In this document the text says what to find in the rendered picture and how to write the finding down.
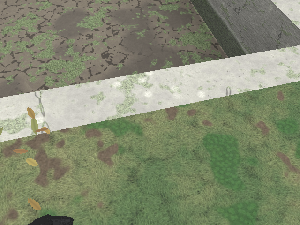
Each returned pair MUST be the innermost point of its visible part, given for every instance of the left robot hand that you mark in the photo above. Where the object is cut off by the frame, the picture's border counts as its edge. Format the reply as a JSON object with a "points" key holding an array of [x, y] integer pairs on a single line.
{"points": [[52, 220]]}

